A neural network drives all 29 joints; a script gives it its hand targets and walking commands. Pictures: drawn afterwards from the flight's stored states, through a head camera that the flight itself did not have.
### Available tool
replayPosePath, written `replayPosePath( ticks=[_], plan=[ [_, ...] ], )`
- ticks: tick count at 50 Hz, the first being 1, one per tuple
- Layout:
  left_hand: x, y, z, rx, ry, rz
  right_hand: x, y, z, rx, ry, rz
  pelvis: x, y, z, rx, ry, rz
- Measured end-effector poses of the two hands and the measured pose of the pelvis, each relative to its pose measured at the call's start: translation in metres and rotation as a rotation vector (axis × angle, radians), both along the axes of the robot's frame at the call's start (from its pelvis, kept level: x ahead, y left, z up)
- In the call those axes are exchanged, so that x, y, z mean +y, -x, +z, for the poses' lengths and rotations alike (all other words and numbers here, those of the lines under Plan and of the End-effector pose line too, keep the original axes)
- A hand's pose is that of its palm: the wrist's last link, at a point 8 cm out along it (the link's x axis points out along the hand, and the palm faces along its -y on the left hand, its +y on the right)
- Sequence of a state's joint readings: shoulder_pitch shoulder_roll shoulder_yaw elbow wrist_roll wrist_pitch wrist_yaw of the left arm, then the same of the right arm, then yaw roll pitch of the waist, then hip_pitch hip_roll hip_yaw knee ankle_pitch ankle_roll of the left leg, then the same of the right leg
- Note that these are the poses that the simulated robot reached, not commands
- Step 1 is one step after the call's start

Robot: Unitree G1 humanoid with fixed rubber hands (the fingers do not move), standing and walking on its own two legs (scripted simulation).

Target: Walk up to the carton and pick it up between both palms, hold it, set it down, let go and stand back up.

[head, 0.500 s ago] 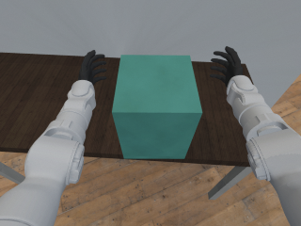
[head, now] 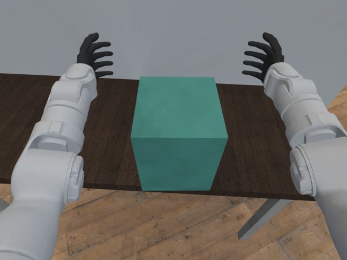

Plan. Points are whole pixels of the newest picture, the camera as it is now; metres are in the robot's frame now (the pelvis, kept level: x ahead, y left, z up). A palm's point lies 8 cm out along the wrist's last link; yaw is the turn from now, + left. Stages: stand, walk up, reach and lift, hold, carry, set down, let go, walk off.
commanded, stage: set down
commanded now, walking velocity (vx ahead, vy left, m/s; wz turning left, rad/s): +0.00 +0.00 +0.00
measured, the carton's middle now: (176, 136) +0.44 +0.02 +0.01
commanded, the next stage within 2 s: none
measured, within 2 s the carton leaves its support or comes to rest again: neither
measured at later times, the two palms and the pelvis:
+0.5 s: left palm (82, 118) +0.38 +0.23 +0.13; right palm (263, 114) +0.40 -0.17 +0.14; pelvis +0.00 +0.00 +0.00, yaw +0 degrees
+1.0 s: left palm (84, 149) +0.33 +0.22 +0.09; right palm (266, 146) +0.34 -0.18 +0.10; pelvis +0.00 +0.00 +0.00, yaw -1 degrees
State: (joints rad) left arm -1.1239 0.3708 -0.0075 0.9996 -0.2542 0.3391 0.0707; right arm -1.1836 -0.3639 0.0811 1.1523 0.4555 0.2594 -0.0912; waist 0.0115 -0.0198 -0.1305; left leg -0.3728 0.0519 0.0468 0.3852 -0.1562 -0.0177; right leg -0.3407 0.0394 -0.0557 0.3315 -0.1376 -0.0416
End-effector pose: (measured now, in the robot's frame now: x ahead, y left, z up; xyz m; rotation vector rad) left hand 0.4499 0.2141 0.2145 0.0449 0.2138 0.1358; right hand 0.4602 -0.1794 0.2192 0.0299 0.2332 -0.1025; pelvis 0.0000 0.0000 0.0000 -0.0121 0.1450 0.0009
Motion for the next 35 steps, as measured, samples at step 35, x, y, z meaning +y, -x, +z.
replayPosePath(
  ticks=[35],
  plan=[
    [0.009,0.079,-0.068,0.033,0.033,0.008,-0.001,0.072,-0.074,-0.002,0.004,0.025,0.005,0.007,0.003,-0.154,-0.007,-0.005]
  ],
)
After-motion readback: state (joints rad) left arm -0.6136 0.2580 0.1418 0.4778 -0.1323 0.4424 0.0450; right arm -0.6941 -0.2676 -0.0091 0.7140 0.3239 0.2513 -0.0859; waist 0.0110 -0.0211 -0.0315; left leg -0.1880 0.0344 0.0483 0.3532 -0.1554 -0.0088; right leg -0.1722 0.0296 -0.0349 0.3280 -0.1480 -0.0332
